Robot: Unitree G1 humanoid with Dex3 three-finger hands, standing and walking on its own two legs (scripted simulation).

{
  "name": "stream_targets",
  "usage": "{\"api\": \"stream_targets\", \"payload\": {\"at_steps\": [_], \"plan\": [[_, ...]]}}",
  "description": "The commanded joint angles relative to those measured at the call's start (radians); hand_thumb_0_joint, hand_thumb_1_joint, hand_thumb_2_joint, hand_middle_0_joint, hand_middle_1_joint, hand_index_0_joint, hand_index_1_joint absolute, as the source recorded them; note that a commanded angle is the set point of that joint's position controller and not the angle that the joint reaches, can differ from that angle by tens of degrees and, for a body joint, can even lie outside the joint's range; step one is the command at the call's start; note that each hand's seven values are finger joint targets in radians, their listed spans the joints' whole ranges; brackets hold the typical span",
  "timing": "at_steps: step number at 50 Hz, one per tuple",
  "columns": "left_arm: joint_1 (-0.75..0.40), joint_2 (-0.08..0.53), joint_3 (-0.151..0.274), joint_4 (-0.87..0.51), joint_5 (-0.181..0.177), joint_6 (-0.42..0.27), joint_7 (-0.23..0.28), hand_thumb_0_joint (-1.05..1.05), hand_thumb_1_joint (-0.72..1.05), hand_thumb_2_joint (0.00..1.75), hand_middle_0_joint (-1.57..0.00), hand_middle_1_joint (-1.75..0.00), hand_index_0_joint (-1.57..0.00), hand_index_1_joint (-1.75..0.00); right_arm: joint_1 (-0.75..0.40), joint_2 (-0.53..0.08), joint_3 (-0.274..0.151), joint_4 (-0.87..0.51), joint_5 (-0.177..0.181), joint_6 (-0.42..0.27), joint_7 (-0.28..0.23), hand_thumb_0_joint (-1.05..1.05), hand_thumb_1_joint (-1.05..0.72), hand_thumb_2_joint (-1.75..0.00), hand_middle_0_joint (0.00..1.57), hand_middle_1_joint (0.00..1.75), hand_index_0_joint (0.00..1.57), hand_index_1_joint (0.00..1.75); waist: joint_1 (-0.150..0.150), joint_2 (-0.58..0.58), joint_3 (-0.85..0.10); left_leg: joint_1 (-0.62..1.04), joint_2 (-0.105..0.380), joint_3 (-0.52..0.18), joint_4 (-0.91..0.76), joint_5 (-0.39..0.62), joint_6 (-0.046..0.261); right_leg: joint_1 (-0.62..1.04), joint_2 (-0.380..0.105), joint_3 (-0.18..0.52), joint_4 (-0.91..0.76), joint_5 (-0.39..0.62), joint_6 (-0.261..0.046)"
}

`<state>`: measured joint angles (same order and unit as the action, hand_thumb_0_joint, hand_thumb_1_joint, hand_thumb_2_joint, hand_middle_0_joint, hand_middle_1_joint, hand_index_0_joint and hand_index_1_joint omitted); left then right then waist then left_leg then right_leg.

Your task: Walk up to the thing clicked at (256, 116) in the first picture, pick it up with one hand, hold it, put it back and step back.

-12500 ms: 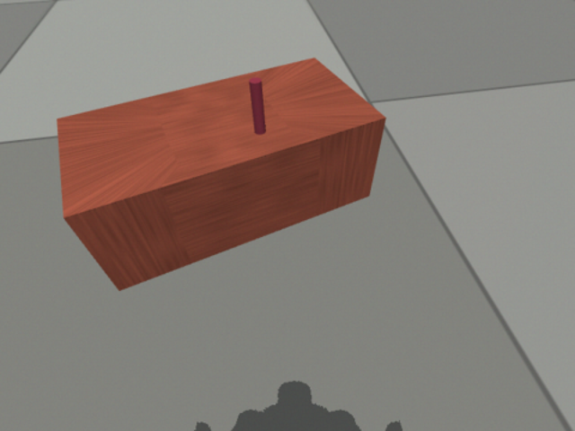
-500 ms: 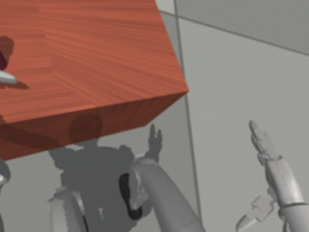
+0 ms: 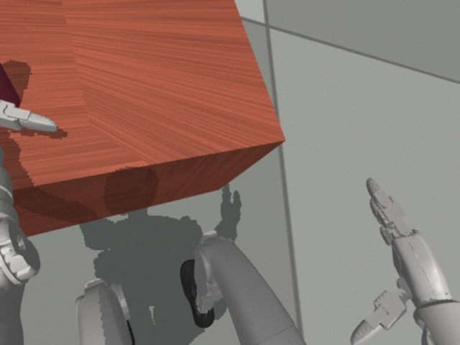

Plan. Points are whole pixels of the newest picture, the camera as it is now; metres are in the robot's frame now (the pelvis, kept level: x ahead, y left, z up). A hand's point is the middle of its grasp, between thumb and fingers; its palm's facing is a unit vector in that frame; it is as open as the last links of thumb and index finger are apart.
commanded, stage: close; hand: left
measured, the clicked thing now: out of the picture +0.58 +0.19 -0.01
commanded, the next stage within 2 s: settle in 0.40 s
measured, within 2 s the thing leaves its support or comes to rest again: leaves its support in 0.84 s
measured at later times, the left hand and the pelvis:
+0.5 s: hand (5, 74) +0.58 +0.17 -0.05, palm faces +0.13 -0.99 -0.02, open 10.2 cm; pelvis -0.01 +0.00 -0.01, yaw +0 degrees
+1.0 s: hand out of the picture +0.58 +0.17 +0.00, palm faces +0.11 -0.99 -0.02, open 5.5 cm; pelvis +0.00 +0.00 +0.02, yaw +0 degrees
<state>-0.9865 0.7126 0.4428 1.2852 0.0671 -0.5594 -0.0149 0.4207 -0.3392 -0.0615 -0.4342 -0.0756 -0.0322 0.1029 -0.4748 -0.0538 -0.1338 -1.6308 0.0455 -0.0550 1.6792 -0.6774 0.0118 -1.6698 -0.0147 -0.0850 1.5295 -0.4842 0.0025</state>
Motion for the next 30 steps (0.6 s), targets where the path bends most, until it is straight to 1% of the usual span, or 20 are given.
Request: {"api": "stream_targets", "payload": {"at_steps": [1,3,6,8,11,12,13,14,17,18,19,20,23,24,25,26,27,28,29,30], "plan": [[-0.404,0.176,0.004,-0.171,0.009,-0.074,0.019,0.0,-0.61,0.18,-0.5,-0.38,-0.51,-0.37,0.047,-0.189,-0.162,-0.154,0.004,-0.04,-0.027,0.0,0.52,-0.05,0.05,0.05,0.05,0.05,-0.01,0.494,-0.62,0.495,-0.021,-0.036,-0.204,0.453,-0.025,0.386,0.039,0.035,-0.103,0.292,-0.039],[-0.415,0.161,0.002,-0.165,0.006,-0.081,0.024,0.0,-0.58,0.2,-0.53,-0.4,-0.54,-0.39,0.033,-0.196,-0.166,-0.171,0.003,-0.039,-0.029,0.0,0.52,-0.05,0.05,0.05,0.05,0.05,-0.025,0.47,-0.628,0.463,-0.021,-0.036,-0.205,0.409,-0.021,0.398,0.039,0.039,-0.106,0.271,-0.036],[-0.436,0.179,0.002,-0.167,0.005,-0.086,0.024,0.0,-0.53,0.28,-0.62,-0.51,-0.64,-0.49,0.034,-0.195,-0.161,-0.159,0.009,-0.037,-0.036,0.0,0.52,-0.05,0.05,0.05,0.05,0.05,-0.026,0.456,-0.62,0.432,-0.025,-0.033,-0.213,0.357,-0.019,0.402,0.035,0.046,-0.109,0.239,-0.034],[-0.451,0.186,0.004,-0.188,0.005,-0.089,0.021,0.0,-0.5,0.31,-0.69,-0.56,-0.71,-0.55,0.033,-0.196,-0.157,-0.183,0.008,-0.037,-0.036,0.0,0.51,-0.05,0.05,0.05,0.05,0.05,-0.03,0.465,-0.664,0.452,-0.025,-0.03,-0.209,0.376,-0.018,0.419,0.035,0.045,-0.107,0.257,-0.033],[-0.423,0.168,-0.008,-0.145,0.004,-0.08,0.01,0.0,-0.47,0.41,-0.8,-0.67,-0.81,-0.66,0.049,-0.186,-0.155,-0.178,0.011,-0.036,-0.036,0.0,0.51,-0.05,0.05,0.05,0.05,0.05,-0.037,0.449,-0.651,0.41,-0.029,-0.021,-0.198,0.372,-0.013,0.45,0.03,0.061,-0.113,0.274,-0.028],[-0.421,0.18,-0.001,-0.123,0.005,-0.075,0.012,0.0,-0.45,0.42,-0.81,-0.69,-0.83,-0.68,0.061,-0.194,-0.154,-0.158,0.011,-0.033,-0.037,0.0,0.51,-0.05,0.05,0.05,0.05,0.05,-0.034,0.448,-0.625,0.416,-0.03,-0.022,-0.197,0.395,-0.016,0.423,0.031,0.051,-0.108,0.29,-0.03],[-0.419,0.199,0.006,-0.128,0.012,-0.073,0.013,0.0,-0.44,0.43,-0.82,-0.7,-0.84,-0.69,0.053,-0.192,-0.156,-0.17,0.013,-0.035,-0.036,0.0,0.51,-0.05,0.05,0.05,0.05,0.05,-0.028,0.462,-0.627,0.421,-0.029,-0.024,-0.196,0.398,-0.017,0.417,0.032,0.051,-0.103,0.287,-0.031],[-0.419,0.188,0.003,-0.121,0.014,-0.073,0.015,0.0,-0.43,0.45,-0.86,-0.73,-0.87,-0.72,0.055,-0.197,-0.156,-0.181,0.011,-0.032,-0.034,0.0,0.51,-0.05,0.05,0.05,0.05,0.05,-0.034,0.46,-0.623,0.432,-0.028,-0.027,-0.202,0.399,-0.019,0.398,0.034,0.039,-0.102,0.282,-0.034],[-0.437,0.205,0.007,-0.148,0.017,-0.072,0.015,0.0,-0.35,0.52,-0.92,-0.8,-0.94,-0.79,0.049,-0.199,-0.163,-0.203,0.013,-0.03,-0.032,0.0,0.51,-0.05,0.05,0.05,0.05,0.05,-0.022,0.482,-0.656,0.455,-0.027,-0.027,-0.198,0.395,-0.022,0.401,0.034,0.044,-0.099,0.268,-0.035],[-0.452,0.208,0.007,-0.143,0.018,-0.069,0.017,0.0,-0.35,0.54,-0.94,-0.81,-0.95,-0.81,0.045,-0.202,-0.161,-0.19,0.015,-0.027,-0.033,0.0,0.51,-0.05,0.05,0.05,0.05,0.05,-0.022,0.483,-0.635,0.461,-0.025,-0.033,-0.211,0.396,-0.027,0.377,0.038,0.03,-0.097,0.261,-0.038],[-0.445,0.22,0.009,-0.144,0.023,-0.069,0.02,0.0,-0.32,0.58,-0.98,-0.86,-0.99,-0.85,0.047,-0.207,-0.172,-0.183,0.015,-0.024,-0.033,0.0,0.51,-0.05,0.05,0.05,0.05,0.05,-0.024,0.501,-0.625,0.461,-0.024,-0.034,-0.216,0.389,-0.029,0.368,0.037,0.03,-0.097,0.249,-0.04],[-0.451,0.248,0.02,-0.167,0.024,-0.067,0.022,0.0,-0.28,0.59,-1.01,-0.88,-1.02,-0.87,0.035,-0.212,-0.174,-0.209,0.018,-0.025,-0.034,0.0,0.51,-0.05,0.05,0.05,0.05,0.05,-0.013,0.497,-0.649,0.47,-0.025,-0.032,-0.219,0.364,-0.026,0.383,0.037,0.034,-0.102,0.231,-0.038],[-0.439,0.207,0.002,-0.144,0.009,-0.066,0.011,0.0,-0.19,0.71,-1.12,-1.0,-1.14,-1.0,0.03,-0.196,-0.161,-0.181,0.02,-0.025,-0.035,0.0,0.51,-0.05,0.05,0.05,0.05,0.05,-0.029,0.497,-0.606,0.426,-0.025,-0.03,-0.217,0.338,-0.025,0.384,0.034,0.044,-0.105,0.218,-0.035],[-0.431,0.222,0.014,-0.14,0.007,-0.064,0.01,0.0,-0.16,0.74,-1.14,-1.03,-1.15,-1.02,0.02,-0.203,-0.161,-0.194,0.025,-0.028,-0.039,0.0,0.51,-0.05,0.05,0.05,0.05,0.05,-0.023,0.467,-0.601,0.422,-0.025,-0.032,-0.219,0.328,-0.022,0.378,0.034,0.04,-0.108,0.214,-0.034],[-0.421,0.234,0.012,-0.129,0.011,-0.065,0.007,0.0,-0.09,0.79,-1.19,-1.08,-1.21,-1.07,0.019,-0.194,-0.158,-0.184,0.025,-0.031,-0.039,0.0,0.51,-0.05,0.05,0.05,0.05,0.05,-0.024,0.47,-0.6,0.392,-0.026,-0.025,-0.21,0.321,-0.018,0.406,0.033,0.053,-0.107,0.213,-0.031],[-0.424,0.227,0.014,-0.119,0.006,-0.065,0.006,0.0,-0.01,0.87,-1.21,-1.16,-1.21,-1.15,0.026,-0.198,-0.151,-0.184,0.023,-0.03,-0.039,0.0,0.52,-0.05,0.05,0.05,0.05,0.05,-0.03,0.444,-0.599,0.379,-0.029,-0.023,-0.201,0.326,-0.014,0.399,0.033,0.051,-0.109,0.221,-0.029],[-0.423,0.235,0.013,-0.126,0.01,-0.067,0.005,0.0,0.03,0.95,-1.22,-1.18,-1.22,-1.19,0.013,-0.202,-0.162,-0.188,0.024,-0.032,-0.04,0.0,0.51,-0.05,0.05,0.05,0.05,0.05,-0.032,0.459,-0.609,0.391,-0.027,-0.024,-0.2,0.334,-0.015,0.402,0.033,0.053,-0.107,0.228,-0.029],[-0.445,0.238,0.019,-0.142,0.007,-0.07,0.007,0.0,0.09,0.98,-1.25,-1.2,-1.25,-1.21,0.006,-0.215,-0.173,-0.201,0.023,-0.034,-0.043,0.0,0.51,-0.05,0.05,0.05,0.05,0.05,-0.027,0.448,-0.625,0.395,-0.029,-0.023,-0.202,0.326,-0.015,0.405,0.033,0.05,-0.108,0.225,-0.029],[-0.447,0.237,0.014,-0.162,0.007,-0.07,0.006,0.0,0.13,1.01,-1.27,-1.22,-1.27,-1.23,0.009,-0.219,-0.182,-0.202,0.022,-0.036,-0.044,0.0,0.51,-0.05,0.05,0.05,0.05,0.05,-0.034,0.483,-0.649,0.43,-0.027,-0.026,-0.199,0.351,-0.016,0.406,0.033,0.05,-0.103,0.242,-0.031],[-0.466,0.24,0.019,-0.174,0.006,-0.07,0.006,0.0,0.17,1.03,-1.3,-1.25,-1.3,-1.26,0.02,-0.223,-0.187,-0.21,0.023,-0.035,-0.045,0.0,0.51,-0.05,0.05,0.05,0.05,0.05,-0.033,0.478,-0.67,0.438,-0.028,-0.025,-0.205,0.34,-0.016,0.415,0.032,0.051,-0.111,0.233,-0.03]]}}
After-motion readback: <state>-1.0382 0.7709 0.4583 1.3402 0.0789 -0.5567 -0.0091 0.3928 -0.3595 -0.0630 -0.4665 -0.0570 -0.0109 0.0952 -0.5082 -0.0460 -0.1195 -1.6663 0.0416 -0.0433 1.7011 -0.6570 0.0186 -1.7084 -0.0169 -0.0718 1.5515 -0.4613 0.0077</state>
